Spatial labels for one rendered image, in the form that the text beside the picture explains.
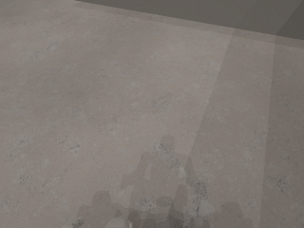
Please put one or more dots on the left robot hand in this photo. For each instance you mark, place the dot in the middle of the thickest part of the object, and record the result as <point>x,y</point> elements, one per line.
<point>75,222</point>

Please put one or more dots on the left robot thigh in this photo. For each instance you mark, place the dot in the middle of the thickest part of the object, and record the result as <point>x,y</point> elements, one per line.
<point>119,222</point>

